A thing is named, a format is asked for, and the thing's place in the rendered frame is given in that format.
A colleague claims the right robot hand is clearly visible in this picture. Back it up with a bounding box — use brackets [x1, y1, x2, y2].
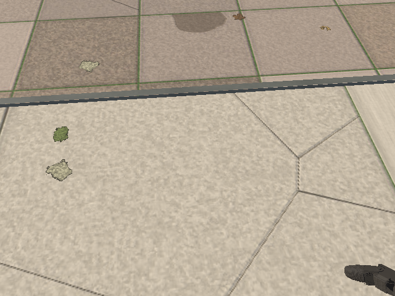
[344, 264, 395, 296]

